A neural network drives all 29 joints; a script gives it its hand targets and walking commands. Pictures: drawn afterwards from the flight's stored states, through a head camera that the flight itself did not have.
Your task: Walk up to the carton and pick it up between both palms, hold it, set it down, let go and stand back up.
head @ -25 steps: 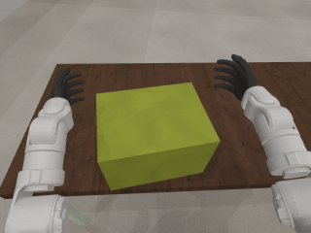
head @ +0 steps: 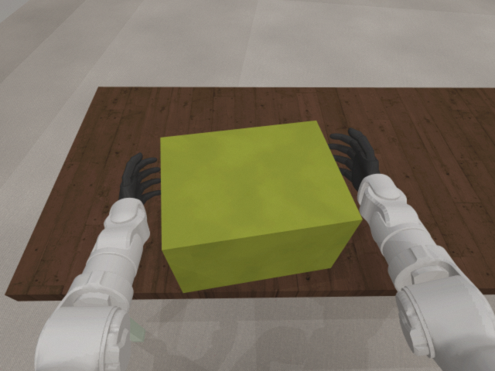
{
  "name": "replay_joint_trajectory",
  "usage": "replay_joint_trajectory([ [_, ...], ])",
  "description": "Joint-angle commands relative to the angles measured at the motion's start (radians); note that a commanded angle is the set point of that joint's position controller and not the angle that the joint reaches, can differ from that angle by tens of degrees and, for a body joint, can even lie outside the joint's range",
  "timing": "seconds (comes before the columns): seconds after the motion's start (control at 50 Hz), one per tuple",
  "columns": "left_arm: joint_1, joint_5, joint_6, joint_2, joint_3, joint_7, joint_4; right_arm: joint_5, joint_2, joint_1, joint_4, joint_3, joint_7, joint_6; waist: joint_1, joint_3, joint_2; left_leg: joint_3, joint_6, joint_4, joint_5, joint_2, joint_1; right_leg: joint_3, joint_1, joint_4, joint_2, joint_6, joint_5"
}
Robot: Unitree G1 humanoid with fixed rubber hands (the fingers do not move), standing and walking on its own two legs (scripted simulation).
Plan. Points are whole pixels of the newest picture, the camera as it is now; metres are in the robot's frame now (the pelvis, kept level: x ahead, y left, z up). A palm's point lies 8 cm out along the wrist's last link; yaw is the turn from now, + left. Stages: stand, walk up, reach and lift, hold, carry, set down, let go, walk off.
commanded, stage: reach and lift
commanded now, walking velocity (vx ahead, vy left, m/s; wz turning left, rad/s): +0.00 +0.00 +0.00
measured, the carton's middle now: (250, 206) +0.40 +0.03 +0.00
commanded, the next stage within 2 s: none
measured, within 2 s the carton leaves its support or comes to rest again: neither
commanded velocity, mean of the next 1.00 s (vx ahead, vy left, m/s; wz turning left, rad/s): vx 0.00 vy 0.00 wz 0.00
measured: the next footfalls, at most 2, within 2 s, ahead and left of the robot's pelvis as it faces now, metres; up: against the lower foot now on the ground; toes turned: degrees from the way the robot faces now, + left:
none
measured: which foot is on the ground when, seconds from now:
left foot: down 0.00-1.00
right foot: down 0.00-1.00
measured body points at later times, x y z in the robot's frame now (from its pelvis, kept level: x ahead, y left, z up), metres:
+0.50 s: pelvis +0.01 +0.00 -0.01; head +0.07 -0.01 +0.44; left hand +0.40 +0.23 +0.03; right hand +0.46 -0.16 +0.06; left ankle +0.00 +0.15 -0.74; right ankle +0.00 -0.12 -0.74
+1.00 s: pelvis +0.01 +0.00 -0.01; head +0.07 -0.01 +0.44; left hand +0.39 +0.22 +0.03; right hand +0.46 -0.15 +0.07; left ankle +0.00 +0.15 -0.74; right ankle +0.00 -0.12 -0.74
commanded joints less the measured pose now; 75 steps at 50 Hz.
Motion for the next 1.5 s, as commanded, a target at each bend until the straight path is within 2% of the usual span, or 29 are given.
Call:
replay_joint_trajectory([
  [0.0,-0.496,-0.054,-0.212,0.147,-0.045,0.03,-0.233,-0.025,-0.152,-0.502,-0.125,-0.031,-0.005,-0.154,0.078,-0.857,0.064,0.089,-0.048,0.14,0.464,-0.018,0.076,-0.087,0.071,-0.01,0.062,0.002,0.36],
  [0.02,-0.521,-0.06,-0.231,0.145,-0.045,0.032,-0.216,-0.019,-0.152,-0.534,-0.125,-0.019,0.002,-0.162,0.106,-0.904,0.059,0.087,-0.046,0.136,0.429,-0.017,0.04,-0.083,0.064,-0.007,0.062,0.002,0.317],
  [0.12,-0.514,-0.064,-0.234,0.143,-0.061,0.035,-0.094,0.003,-0.175,-0.549,-0.037,0.013,0.009,-0.144,0.092,-0.813,0.036,0.079,-0.034,0.124,0.329,-0.008,0.0,-0.073,-0.003,-0.023,0.056,0.002,0.23],
  [0.26,-0.426,-0.059,-0.242,0.16,-0.009,0.008,-0.039,0.022,-0.158,-0.491,-0.062,0.059,-0.002,-0.143,0.121,-0.796,-0.075,0.093,-0.003,0.095,0.328,-0.023,-0.068,-0.051,0.131,-0.004,0.035,0.03,0.334],
  [0.28,-0.48,-0.061,-0.256,0.151,-0.036,0.01,-0.092,0.018,-0.146,-0.5,-0.042,0.034,-0.009,-0.152,0.084,-0.802,-0.035,0.088,-0.018,0.107,0.357,-0.021,-0.063,-0.06,0.118,0.002,0.033,0.025,0.379],
  [0.32,-0.452,-0.078,-0.277,0.105,-0.044,0.019,-0.155,0.042,-0.124,-0.486,-0.081,0.067,-0.008,-0.165,0.106,-0.855,-0.062,0.09,-0.018,0.12,0.407,-0.02,-0.048,-0.057,0.123,0.013,0.039,0.024,0.397],
  [0.34,-0.484,-0.097,-0.298,0.088,-0.073,0.013,-0.181,0.028,-0.104,-0.508,-0.115,0.044,-0.008,-0.179,0.076,-0.892,-0.057,0.09,-0.029,0.135,0.434,-0.019,-0.048,-0.067,0.111,0.029,0.035,0.027,0.454],
  [0.36,-0.502,-0.064,-0.284,0.059,-0.063,0.017,-0.147,0.022,-0.108,-0.532,-0.043,0.03,-0.004,-0.168,0.075,-0.882,-0.011,0.084,-0.032,0.128,0.418,-0.017,-0.034,-0.067,0.063,0.005,0.038,0.02,0.403],
  [0.44,-0.48,-0.064,-0.306,0.03,-0.05,0.006,-0.079,0.01,-0.043,-0.532,-0.096,0.055,-0.004,-0.169,0.099,-0.871,-0.071,0.08,-0.013,0.114,0.386,-0.012,-0.081,-0.06,0.082,0.021,0.029,0.037,0.403],
  [0.48,-0.475,-0.045,-0.308,-0.003,-0.042,-0.001,-0.044,-0.009,0.001,-0.518,-0.036,0.051,-0.013,-0.17,0.073,-0.783,-0.066,0.087,-0.009,0.106,0.356,-0.022,-0.103,-0.062,0.125,0.02,0.024,0.041,0.417],
  [0.5,-0.458,-0.028,-0.313,0.008,-0.012,-0.001,-0.029,-0.001,0.006,-0.521,-0.07,0.06,-0.01,-0.173,0.1,-0.816,-0.063,0.091,-0.01,0.103,0.372,-0.026,-0.112,-0.046,0.156,0.025,0.018,0.045,0.444],
  [0.56,-0.468,-0.003,-0.332,-0.043,-0.033,-0.016,-0.082,-0.041,0.061,-0.501,-0.055,0.023,-0.008,-0.174,0.07,-0.828,-0.034,0.078,-0.013,0.108,0.398,-0.017,-0.053,-0.065,0.111,0.008,0.022,0.035,0.412],
  [0.6,-0.429,0.003,-0.338,-0.072,-0.035,-0.019,-0.06,-0.028,0.079,-0.502,-0.066,0.053,-0.002,-0.179,0.091,-0.811,-0.056,0.076,-0.004,0.11,0.401,-0.012,-0.065,-0.06,0.108,0.017,0.023,0.043,0.433],
  [0.68,-0.479,0.01,-0.36,-0.126,-0.052,-0.027,-0.084,-0.098,0.127,-0.49,-0.031,0.003,-0.004,-0.193,0.049,-0.819,-0.019,0.08,-0.012,0.121,0.419,-0.021,-0.058,-0.067,0.111,0.017,0.019,0.041,0.456],
  [0.72,-0.468,0.046,-0.377,-0.207,-0.025,-0.052,-0.019,-0.156,0.254,-0.517,-0.071,0.01,0.018,-0.184,0.084,-0.807,-0.075,0.082,0.004,0.092,0.364,-0.023,-0.07,-0.071,0.128,0.01,0.013,0.036,0.347],
  [0.74,-0.538,0.058,-0.373,-0.245,-0.063,-0.059,-0.042,-0.165,0.287,-0.542,-0.047,-0.013,0.026,-0.189,0.056,-0.798,-0.035,0.077,-0.003,0.08,0.337,-0.021,-0.053,-0.081,0.103,-0.018,0.012,0.028,0.301],
  [0.8,-0.552,0.153,-0.381,-0.488,-0.078,-0.123,-0.039,-0.318,0.585,-0.49,-0.05,-0.006,0.076,-0.193,0.05,-0.773,-0.051,0.081,0.0,0.054,0.36,-0.032,-0.015,-0.075,0.189,-0.019,0.002,0.036,0.399],
  [0.82,-0.627,0.176,-0.374,-0.557,-0.112,-0.136,-0.096,-0.355,0.661,-0.449,-0.031,-0.023,0.086,-0.19,0.008,-0.787,-0.02,0.077,0.0,0.045,0.354,-0.034,0.025,-0.087,0.195,-0.021,-0.001,0.039,0.421],
  [0.86,-0.576,0.192,-0.377,-0.591,-0.139,-0.16,-0.082,-0.373,0.765,-0.41,-0.047,0.034,0.098,-0.185,0.007,-0.73,-0.046,0.075,0.008,0.021,0.342,-0.046,-0.026,-0.061,0.325,-0.008,-0.02,0.055,0.539],
  [0.94,-0.63,0.14,-0.384,-0.678,-0.269,-0.147,-0.101,-0.341,0.829,-0.429,-0.079,0.111,0.117,-0.196,0.008,-0.821,-0.007,0.06,0.004,0.029,0.36,-0.052,-0.07,-0.057,0.367,0.019,-0.022,0.06,0.626],
  [1.0,-0.629,0.117,-0.368,-0.674,-0.264,-0.15,-0.063,-0.349,0.855,-0.396,-0.035,0.087,0.115,-0.184,-0.019,-0.755,-0.014,0.056,0.007,0.014,0.301,-0.058,-0.079,-0.055,0.342,-0.003,-0.026,0.05,0.562],
  [1.16,-0.645,0.11,-0.353,-0.666,-0.232,-0.144,-0.065,-0.349,0.862,-0.418,-0.017,0.078,0.125,-0.161,0.007,-0.743,-0.033,0.056,0.012,0.005,0.257,-0.056,-0.126,-0.042,0.343,-0.016,-0.032,0.049,0.515],
  [1.18,-0.633,0.114,-0.355,-0.673,-0.258,-0.142,-0.086,-0.361,0.865,-0.398,-0.014,0.082,0.122,-0.154,-0.011,-0.75,-0.039,0.054,0.007,-0.003,0.272,-0.057,-0.116,-0.038,0.356,-0.001,-0.027,0.052,0.544],
  [1.24,-0.657,0.093,-0.355,-0.68,-0.26,-0.146,-0.078,-0.337,0.906,-0.427,-0.088,0.142,0.113,-0.157,0.017,-0.791,-0.068,0.052,0.016,0.007,0.28,-0.059,-0.158,-0.028,0.402,0.021,-0.044,0.061,0.64],
  [1.3,-0.686,0.099,-0.363,-0.708,-0.282,-0.147,-0.08,-0.342,0.906,-0.463,-0.113,0.096,0.111,-0.179,-0.011,-0.827,-0.034,0.044,0.005,0.019,0.293,-0.058,-0.144,-0.046,0.38,0.009,-0.025,0.059,0.563],
  [1.32,-0.628,0.12,-0.356,-0.671,-0.233,-0.147,-0.057,-0.345,0.894,-0.44,-0.112,0.124,0.118,-0.164,0.038,-0.773,-0.07,0.055,0.021,0.0,0.251,-0.058,-0.174,-0.021,0.385,-0.001,-0.035,0.061,0.547],
  [1.34,-0.64,0.091,-0.365,-0.666,-0.255,-0.148,-0.084,-0.356,0.899,-0.395,-0.066,0.11,0.11,-0.169,-0.003,-0.773,-0.078,0.055,0.018,-0.001,0.252,-0.057,-0.183,-0.025,0.401,0.009,-0.045,0.06,0.592],
  [1.44,-0.68,0.084,-0.357,-0.705,-0.289,-0.147,-0.079,-0.324,0.907,-0.414,-0.079,0.141,0.103,-0.159,-0.018,-0.777,-0.049,0.043,0.009,0.001,0.284,-0.057,-0.149,-0.039,0.391,0.004,-0.029,0.058,0.576],
  [1.48,-0.709,0.076,-0.361,-0.684,-0.268,-0.152,-0.1,-0.337,0.921,-0.439,-0.084,0.145,0.104,-0.156,0.012,-0.771,-0.076,0.051,0.016,-0.001,0.248,-0.063,-0.191,-0.018,0.418,0.007,-0.047,0.06,0.584],
])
